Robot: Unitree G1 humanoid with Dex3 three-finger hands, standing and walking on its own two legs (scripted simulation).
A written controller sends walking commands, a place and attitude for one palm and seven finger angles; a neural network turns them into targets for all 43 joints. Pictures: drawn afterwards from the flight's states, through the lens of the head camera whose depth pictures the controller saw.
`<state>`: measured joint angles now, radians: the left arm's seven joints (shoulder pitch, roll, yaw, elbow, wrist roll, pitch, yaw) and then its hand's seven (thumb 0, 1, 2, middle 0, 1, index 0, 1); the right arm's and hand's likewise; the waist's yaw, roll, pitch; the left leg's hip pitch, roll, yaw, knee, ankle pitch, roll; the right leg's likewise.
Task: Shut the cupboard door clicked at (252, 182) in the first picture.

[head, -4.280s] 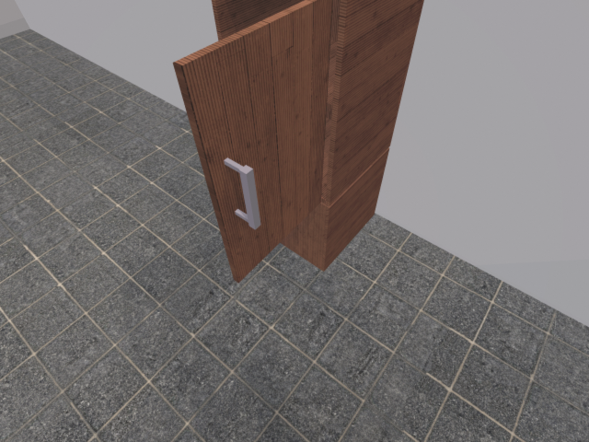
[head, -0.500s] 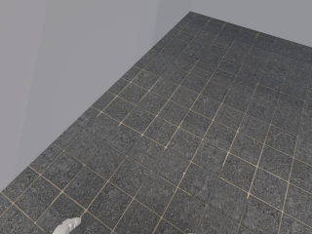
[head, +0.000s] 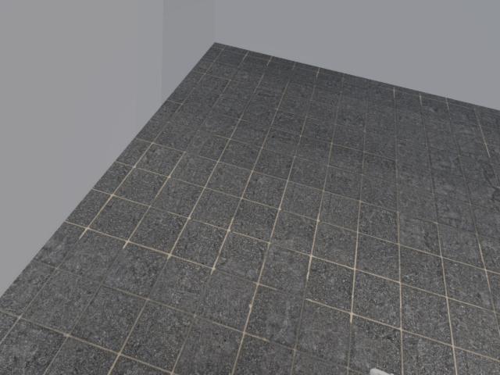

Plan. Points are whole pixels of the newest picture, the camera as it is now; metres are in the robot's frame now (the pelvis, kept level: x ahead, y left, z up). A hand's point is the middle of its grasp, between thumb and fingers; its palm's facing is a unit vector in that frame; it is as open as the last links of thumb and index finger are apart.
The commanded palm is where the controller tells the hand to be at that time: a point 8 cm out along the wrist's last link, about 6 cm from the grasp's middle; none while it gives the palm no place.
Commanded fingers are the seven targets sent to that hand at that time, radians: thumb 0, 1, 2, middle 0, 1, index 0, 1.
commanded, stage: walk around to get in front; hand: left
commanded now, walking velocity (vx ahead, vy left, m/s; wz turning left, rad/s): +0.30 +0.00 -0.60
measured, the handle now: out of the picture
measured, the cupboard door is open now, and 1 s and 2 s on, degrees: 91 91 91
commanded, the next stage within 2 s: walk to a spot facing it in 0.98 s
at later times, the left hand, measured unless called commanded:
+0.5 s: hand (235, 264) +0.36 +0.05 -0.16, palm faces -0.34 -0.92 -0.21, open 7.4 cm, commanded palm none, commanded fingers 0.00 0.90 0.90 -0.20 -0.30 -0.20 -0.30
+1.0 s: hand (235, 255) +0.39 +0.05 -0.18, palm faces -0.32 -0.94 -0.14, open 7.4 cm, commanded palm none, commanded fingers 0.00 0.90 0.90 -0.20 -0.30 -0.20 -0.30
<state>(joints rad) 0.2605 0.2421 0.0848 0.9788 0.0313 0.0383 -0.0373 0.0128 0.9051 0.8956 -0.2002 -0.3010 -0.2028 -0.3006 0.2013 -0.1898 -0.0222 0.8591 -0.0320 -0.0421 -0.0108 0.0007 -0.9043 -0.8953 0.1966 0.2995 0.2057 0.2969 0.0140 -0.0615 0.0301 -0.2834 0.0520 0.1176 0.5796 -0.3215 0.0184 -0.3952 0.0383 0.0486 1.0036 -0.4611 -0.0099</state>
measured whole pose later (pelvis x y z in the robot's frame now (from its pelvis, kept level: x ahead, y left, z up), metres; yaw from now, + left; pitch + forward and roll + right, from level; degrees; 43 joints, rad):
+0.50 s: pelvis +0.17 -0.09 -0.01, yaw -17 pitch +0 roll +0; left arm 0.08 0.22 0.05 0.92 0.01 -0.04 -0.02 0.01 0.91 0.90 -0.20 -0.30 -0.20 -0.30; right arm 0.37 -0.19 -0.04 1.04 -0.01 0.01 0.00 0.01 -0.91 -0.90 0.20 0.30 0.20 0.30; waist -0.07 0.00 0.12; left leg -0.39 0.16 0.07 1.25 -0.40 -0.06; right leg -0.35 0.04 -0.12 0.62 -0.27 -0.10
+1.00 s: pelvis +0.41 -0.13 -0.01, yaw -25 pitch -1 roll +0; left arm 0.43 0.16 0.04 1.15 0.01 -0.04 0.00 0.01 0.91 0.90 -0.20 -0.30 -0.20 -0.30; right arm 0.08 -0.16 -0.02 0.92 -0.03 -0.07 0.01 0.00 -0.91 -0.90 0.20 0.30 0.20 0.30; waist 0.05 -0.05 0.06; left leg -0.37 0.05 0.15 0.62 -0.23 0.04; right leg -0.24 0.04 0.01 1.08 -0.47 -0.05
